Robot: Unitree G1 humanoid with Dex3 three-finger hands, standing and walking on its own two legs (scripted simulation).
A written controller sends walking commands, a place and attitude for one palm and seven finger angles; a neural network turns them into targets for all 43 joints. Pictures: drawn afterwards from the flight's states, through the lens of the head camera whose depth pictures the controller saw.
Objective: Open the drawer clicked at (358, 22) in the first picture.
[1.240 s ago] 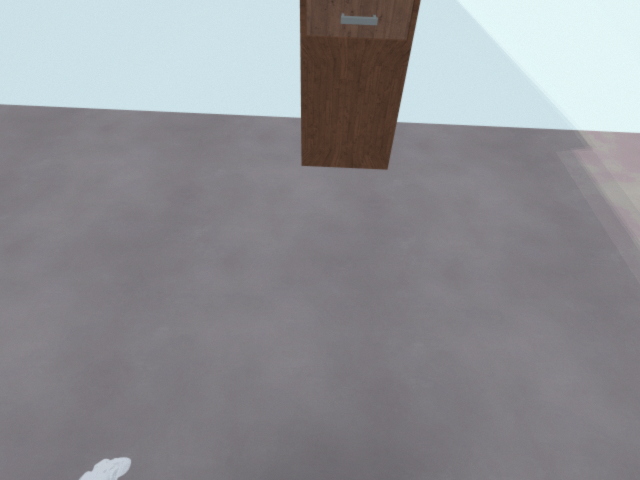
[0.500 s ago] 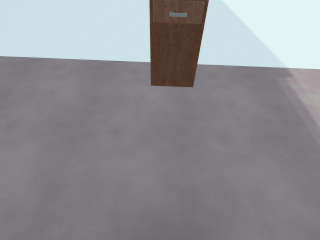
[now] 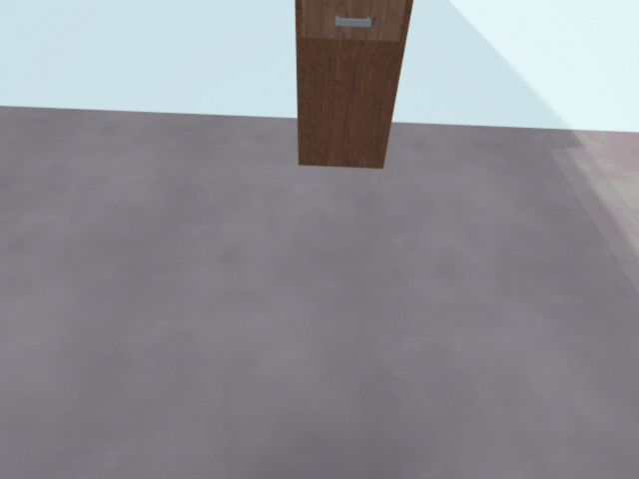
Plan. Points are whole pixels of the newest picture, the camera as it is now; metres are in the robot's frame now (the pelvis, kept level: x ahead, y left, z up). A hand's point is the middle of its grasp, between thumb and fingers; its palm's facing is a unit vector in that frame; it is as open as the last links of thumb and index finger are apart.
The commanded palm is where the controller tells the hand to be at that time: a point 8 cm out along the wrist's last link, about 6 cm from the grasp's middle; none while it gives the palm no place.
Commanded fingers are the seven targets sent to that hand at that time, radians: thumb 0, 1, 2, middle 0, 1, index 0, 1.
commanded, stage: look at it before walking up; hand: left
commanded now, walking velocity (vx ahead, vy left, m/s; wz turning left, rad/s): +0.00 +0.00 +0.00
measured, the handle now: (352, 20) +1.68 -0.03 -0.05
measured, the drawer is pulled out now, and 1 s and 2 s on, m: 0.00 0.00 0.00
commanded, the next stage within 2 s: walk to a spot facing it in 0.40 s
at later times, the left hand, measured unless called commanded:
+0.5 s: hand out of the picture +0.09 +0.25 -0.16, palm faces -0.02 -0.94 -0.34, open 7.4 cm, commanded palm none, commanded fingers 0.00 0.90 0.90 -0.20 -0.30 -0.20 -0.30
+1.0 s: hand out of the picture +0.12 +0.15 -0.18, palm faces -0.08 -0.97 -0.21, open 7.4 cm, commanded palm none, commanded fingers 0.00 0.90 0.90 -0.20 -0.30 -0.20 -0.30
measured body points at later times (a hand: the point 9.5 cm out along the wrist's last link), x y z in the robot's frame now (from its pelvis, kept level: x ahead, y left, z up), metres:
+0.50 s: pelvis +0.01 +0.00 +0.00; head +0.02 +0.01 +0.45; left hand +0.09 +0.30 -0.13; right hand +0.10 -0.29 -0.13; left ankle +0.00 +0.13 -0.74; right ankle +0.00 -0.11 -0.74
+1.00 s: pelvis +0.11 -0.04 -0.02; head +0.13 -0.05 +0.43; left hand +0.13 +0.20 -0.17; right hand +0.05 -0.28 -0.17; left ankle +0.06 +0.10 -0.67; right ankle +0.06 -0.11 -0.74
